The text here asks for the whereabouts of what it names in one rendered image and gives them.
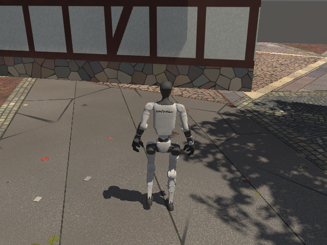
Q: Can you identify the robot right thigh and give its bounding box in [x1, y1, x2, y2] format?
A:
[167, 143, 181, 180]

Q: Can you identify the left robot forearm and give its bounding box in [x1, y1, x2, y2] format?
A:
[134, 122, 144, 142]

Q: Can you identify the right robot forearm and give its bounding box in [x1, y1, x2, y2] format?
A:
[184, 125, 194, 145]

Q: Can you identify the robot left upper arm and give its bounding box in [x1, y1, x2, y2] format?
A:
[139, 102, 155, 130]

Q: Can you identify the robot left hand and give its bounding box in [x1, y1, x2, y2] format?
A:
[132, 140, 144, 152]

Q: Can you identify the robot right upper arm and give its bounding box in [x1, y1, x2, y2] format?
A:
[176, 104, 189, 132]

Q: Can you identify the humanoid robot head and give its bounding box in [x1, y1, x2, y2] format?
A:
[156, 81, 174, 105]

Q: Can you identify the robot right hand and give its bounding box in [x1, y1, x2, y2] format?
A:
[183, 144, 195, 156]

